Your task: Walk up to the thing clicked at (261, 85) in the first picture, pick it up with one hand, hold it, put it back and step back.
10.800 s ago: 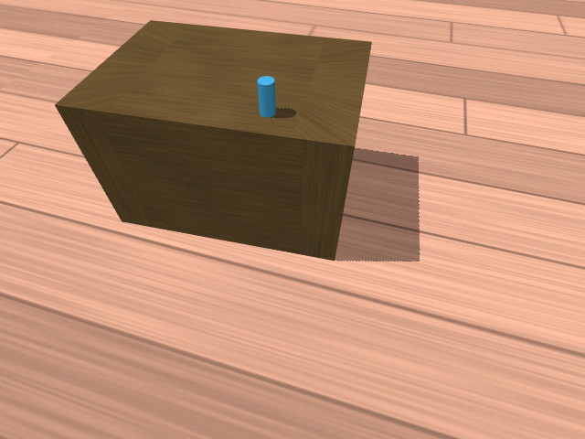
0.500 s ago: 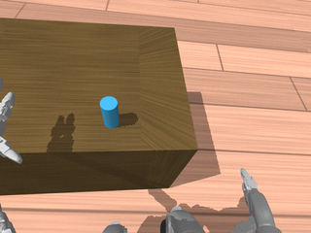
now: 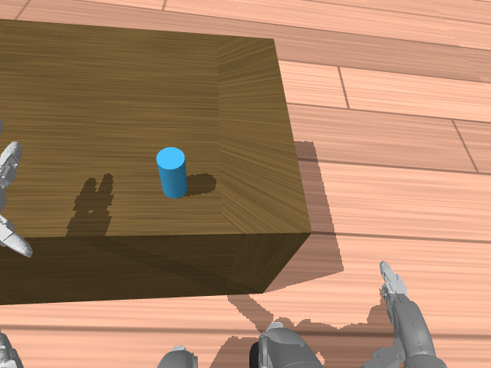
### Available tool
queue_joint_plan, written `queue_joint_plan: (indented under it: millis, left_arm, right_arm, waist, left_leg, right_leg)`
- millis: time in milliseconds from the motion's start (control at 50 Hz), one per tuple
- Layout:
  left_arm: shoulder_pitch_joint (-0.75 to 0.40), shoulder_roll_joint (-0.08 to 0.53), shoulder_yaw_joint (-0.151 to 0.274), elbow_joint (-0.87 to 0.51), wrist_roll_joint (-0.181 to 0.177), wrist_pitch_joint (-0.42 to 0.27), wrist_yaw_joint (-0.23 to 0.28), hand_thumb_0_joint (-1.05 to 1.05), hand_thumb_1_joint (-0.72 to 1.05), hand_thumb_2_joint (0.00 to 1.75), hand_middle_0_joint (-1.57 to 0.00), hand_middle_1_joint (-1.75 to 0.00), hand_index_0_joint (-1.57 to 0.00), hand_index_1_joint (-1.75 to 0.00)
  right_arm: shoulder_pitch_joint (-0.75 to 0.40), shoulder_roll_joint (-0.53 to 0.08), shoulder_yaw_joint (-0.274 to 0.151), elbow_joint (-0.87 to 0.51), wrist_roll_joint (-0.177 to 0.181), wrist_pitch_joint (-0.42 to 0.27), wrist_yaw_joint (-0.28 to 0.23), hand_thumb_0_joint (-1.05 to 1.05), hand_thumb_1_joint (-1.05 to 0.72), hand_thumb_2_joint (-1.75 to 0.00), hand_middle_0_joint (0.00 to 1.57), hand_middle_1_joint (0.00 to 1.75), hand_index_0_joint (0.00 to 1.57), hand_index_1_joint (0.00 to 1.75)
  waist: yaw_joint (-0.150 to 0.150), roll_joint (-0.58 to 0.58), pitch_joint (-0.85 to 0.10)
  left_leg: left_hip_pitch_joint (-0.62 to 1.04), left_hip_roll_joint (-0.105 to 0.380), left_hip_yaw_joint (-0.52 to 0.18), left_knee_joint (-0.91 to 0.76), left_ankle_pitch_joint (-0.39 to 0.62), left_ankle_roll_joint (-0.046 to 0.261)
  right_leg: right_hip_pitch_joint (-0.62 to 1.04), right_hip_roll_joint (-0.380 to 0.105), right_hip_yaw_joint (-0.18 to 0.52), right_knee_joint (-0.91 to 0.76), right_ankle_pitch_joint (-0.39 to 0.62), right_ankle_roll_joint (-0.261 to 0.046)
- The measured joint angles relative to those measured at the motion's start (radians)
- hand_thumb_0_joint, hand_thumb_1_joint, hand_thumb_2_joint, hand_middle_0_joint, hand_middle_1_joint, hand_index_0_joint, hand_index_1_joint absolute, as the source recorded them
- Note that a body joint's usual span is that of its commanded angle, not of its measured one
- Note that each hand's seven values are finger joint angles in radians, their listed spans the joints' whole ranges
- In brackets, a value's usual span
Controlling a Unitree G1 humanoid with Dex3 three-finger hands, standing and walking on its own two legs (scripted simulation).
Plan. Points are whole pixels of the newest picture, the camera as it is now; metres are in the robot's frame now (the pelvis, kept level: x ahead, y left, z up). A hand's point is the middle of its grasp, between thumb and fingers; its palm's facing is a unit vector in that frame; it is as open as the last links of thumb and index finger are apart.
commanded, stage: approach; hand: left
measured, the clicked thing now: (173, 174) +0.47 +0.10 -0.06
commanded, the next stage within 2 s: close in in 0.24 s
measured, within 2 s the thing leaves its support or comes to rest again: neither
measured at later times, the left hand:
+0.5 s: hand (120, 205) +0.41 +0.20 -0.06, palm faces -0.03 -1.00 +0.09, open 17.7 cm
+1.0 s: hand (159, 197) +0.42 +0.13 -0.06, palm faces -0.05 -1.00 +0.04, open 17.5 cm
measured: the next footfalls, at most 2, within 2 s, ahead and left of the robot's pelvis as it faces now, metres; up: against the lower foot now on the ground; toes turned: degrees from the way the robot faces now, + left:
none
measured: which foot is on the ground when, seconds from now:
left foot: down 0.00-1.00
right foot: down 0.00-1.00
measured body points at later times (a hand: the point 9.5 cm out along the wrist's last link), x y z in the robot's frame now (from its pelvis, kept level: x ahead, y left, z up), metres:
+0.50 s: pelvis -0.02 -0.01 -0.05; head +0.12 +0.05 +0.37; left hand +0.40 +0.25 -0.06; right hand +0.14 -0.27 -0.03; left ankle -0.02 +0.11 -0.67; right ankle +0.06 -0.14 -0.67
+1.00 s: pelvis -0.03 -0.01 -0.06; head +0.11 +0.03 +0.37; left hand +0.42 +0.18 -0.06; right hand +0.13 -0.27 -0.04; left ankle -0.02 +0.11 -0.67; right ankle +0.06 -0.14 -0.67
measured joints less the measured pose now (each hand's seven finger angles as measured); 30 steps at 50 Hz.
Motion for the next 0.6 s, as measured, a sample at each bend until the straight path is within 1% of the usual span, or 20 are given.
queue_joint_plan:
  millis: [60,120,180,240,300,360,420,440,480,520,560,600]
  left_arm:
    - [-0.005,-0.001,-0.006,0.016,-0.001,0.0,0.012,-0.02,-0.6,0.01,-0.06,-0.03,-0.06,-0.03]
    - [-0.017,-0.017,-0.029,0.033,-0.002,-0.002,0.036,-0.02,-0.59,0.02,-0.06,-0.03,-0.05,-0.04]
    - [-0.032,-0.051,-0.058,0.04,0.0,-0.011,0.062,-0.02,-0.6,0.02,-0.06,-0.03,-0.05,-0.05]
    - [-0.048,-0.095,-0.086,0.047,0.004,-0.031,0.089,-0.02,-0.6,0.03,-0.06,-0.03,-0.05,-0.04]
    - [-0.063,-0.136,-0.102,0.056,0.023,-0.06,0.119,-0.02,-0.6,0.03,-0.05,-0.03,-0.05,-0.04]
    - [-0.085,-0.167,-0.112,0.072,0.045,-0.1,0.162,-0.02,-0.6,0.02,-0.05,-0.03,-0.05,-0.03]
    - [-0.105,-0.191,-0.11,0.072,0.07,-0.147,0.208,-0.02,-0.6,0.02,-0.05,-0.02,-0.05,-0.03]
    - [-0.106,-0.201,-0.101,0.057,0.073,-0.18,0.221,-0.02,-0.6,0.01,-0.05,-0.02,-0.05,-0.02]
    - [-0.116,-0.213,-0.102,0.038,0.081,-0.221,0.253,-0.02,-0.59,0.01,-0.05,-0.02,-0.05,-0.02]
    - [-0.13,-0.219,-0.119,0.038,0.091,-0.243,0.284,-0.02,-0.57,0.01,-0.05,-0.01,-0.05,-0.02]
    - [-0.145,-0.22,-0.142,0.043,0.103,-0.24,0.318,-0.02,-0.55,0.01,-0.05,-0.01,-0.05,-0.01]
    - [-0.164,-0.225,-0.172,0.05,0.117,-0.222,0.344,-0.02,-0.54,0.01,-0.05,-0.01,-0.05,-0.01]
  right_arm:
    - [0.006,-0.001,-0.002,-0.012,-0.002,0.002,0.002,-0.01,0.53,-0.05,0.06,0.06,0.06,0.05]
    - [0.011,-0.002,-0.011,-0.027,-0.004,0.002,0.008,-0.01,0.54,-0.05,0.06,0.06,0.06,0.05]
    - [0.01,-0.005,-0.018,-0.049,-0.008,0.004,0.016,-0.01,0.55,-0.05,0.06,0.06,0.06,0.05]
    - [0.01,-0.005,-0.027,-0.083,-0.013,0.006,0.025,-0.01,0.55,-0.05,0.06,0.06,0.06,0.05]
    - [0.01,-0.005,-0.038,-0.118,-0.023,0.007,0.035,-0.01,0.55,-0.05,0.06,0.06,0.06,0.05]
    - [0.016,-0.005,-0.052,-0.154,-0.035,0.006,0.048,-0.01,0.55,-0.05,0.06,0.06,0.06,0.05]
    - [0.026,-0.005,-0.062,-0.2,-0.047,0.014,0.062,-0.01,0.55,-0.05,0.06,0.06,0.06,0.05]
    - [0.034,-0.004,-0.068,-0.217,-0.052,0.016,0.066,-0.01,0.55,-0.05,0.06,0.06,0.06,0.05]
    - [0.05,0.0,-0.077,-0.244,-0.06,0.02,0.073,-0.01,0.54,-0.05,0.06,0.06,0.06,0.05]
    - [0.064,0.006,-0.081,-0.258,-0.067,0.025,0.077,-0.01,0.54,-0.05,0.06,0.06,0.06,0.05]
    - [0.068,0.011,-0.079,-0.266,-0.071,0.035,0.079,-0.01,0.54,-0.05,0.06,0.06,0.06,0.05]
    - [0.07,0.019,-0.07,-0.278,-0.073,0.046,0.079,-0.01,0.54,-0.05,0.06,0.06,0.06,0.05]
  waist:
    - [0.0,0.003,-0.004]
    - [0.004,0.006,-0.005]
    - [0.005,0.005,-0.002]
    - [-0.001,-0.002,0.005]
    - [-0.019,-0.01,0.01]
    - [-0.043,-0.023,0.016]
    - [-0.069,-0.033,0.02]
    - [-0.074,-0.034,0.02]
    - [-0.078,-0.034,0.016]
    - [-0.075,-0.026,0.006]
    - [-0.069,-0.016,-0.004]
    - [-0.064,-0.007,-0.012]
  left_leg:
    - [-0.001,-0.001,0.001,0.001,-0.001,0.001]
    - [-0.012,-0.003,0.001,0.008,-0.003,0.003]
    - [-0.035,-0.005,0.001,0.024,-0.006,0.003]
    - [-0.066,-0.007,0.002,0.046,-0.011,0.003]
    - [-0.107,-0.006,0.003,0.078,-0.019,0.002]
    - [-0.162,-0.005,0.003,0.123,-0.031,0.0]
    - [-0.228,-0.001,0.002,0.177,-0.046,-0.003]
    - [-0.249,-0.001,0.0,0.195,-0.051,-0.004]
    - [-0.288,-0.002,-0.004,0.229,-0.06,-0.007]
    - [-0.322,-0.004,-0.01,0.258,-0.067,-0.009]
    - [-0.35,-0.005,-0.015,0.283,-0.072,-0.01]
    - [-0.368,-0.007,-0.018,0.299,-0.074,-0.011]
  right_leg:
    - [-0.002,0.0,0.001,0.001,-0.001,0.001]
    - [-0.012,-0.003,0.001,0.008,-0.003,0.002]
    - [-0.036,-0.005,0.003,0.024,-0.005,0.002]
    - [-0.067,-0.007,0.005,0.047,-0.01,0.002]
    - [-0.11,-0.007,0.006,0.078,-0.016,0.001]
    - [-0.167,-0.006,0.008,0.121,-0.026,-0.002]
    - [-0.234,-0.004,0.008,0.172,-0.036,-0.005]
    - [-0.255,-0.004,0.007,0.189,-0.04,-0.006]
    - [-0.293,-0.006,0.004,0.222,-0.049,-0.009]
    - [-0.325,-0.009,-0.001,0.25,-0.056,-0.011]
    - [-0.351,-0.011,-0.005,0.272,-0.06,-0.013]
    - [-0.368,-0.013,-0.007,0.287,-0.062,-0.014]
